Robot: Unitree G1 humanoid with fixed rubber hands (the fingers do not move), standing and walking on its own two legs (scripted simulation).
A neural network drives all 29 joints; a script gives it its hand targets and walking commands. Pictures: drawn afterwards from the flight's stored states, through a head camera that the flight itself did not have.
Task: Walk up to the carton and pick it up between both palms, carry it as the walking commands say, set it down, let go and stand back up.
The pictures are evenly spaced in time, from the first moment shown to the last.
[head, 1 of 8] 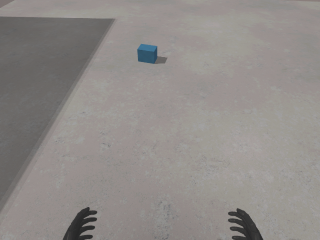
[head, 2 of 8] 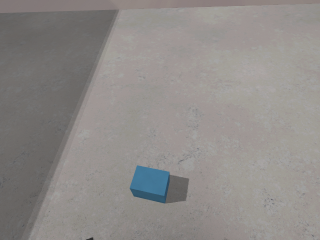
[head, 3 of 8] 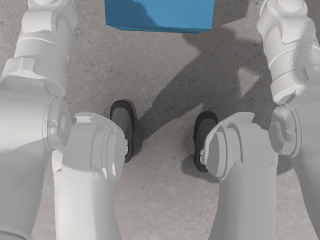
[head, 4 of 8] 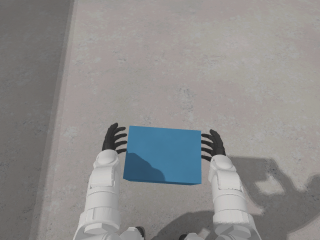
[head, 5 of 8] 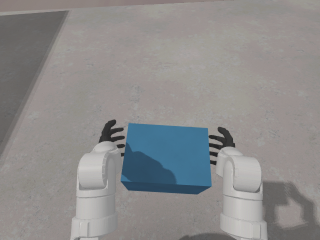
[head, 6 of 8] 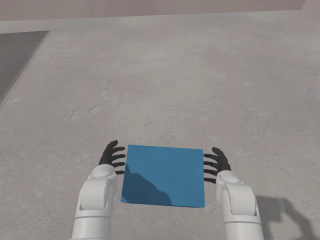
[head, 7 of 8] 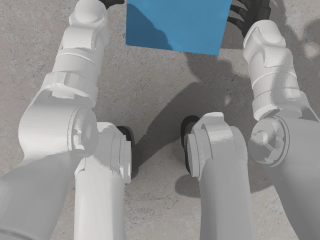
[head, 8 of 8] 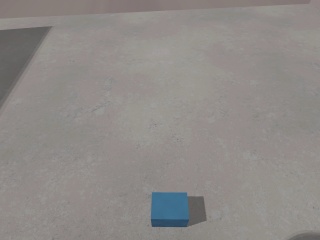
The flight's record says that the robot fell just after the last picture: no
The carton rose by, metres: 0.68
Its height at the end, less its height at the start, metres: +0.00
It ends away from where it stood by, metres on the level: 1.08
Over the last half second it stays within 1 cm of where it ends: yes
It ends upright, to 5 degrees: yes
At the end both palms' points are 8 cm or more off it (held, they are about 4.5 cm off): yes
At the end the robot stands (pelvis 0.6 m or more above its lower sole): yes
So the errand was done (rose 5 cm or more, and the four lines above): yes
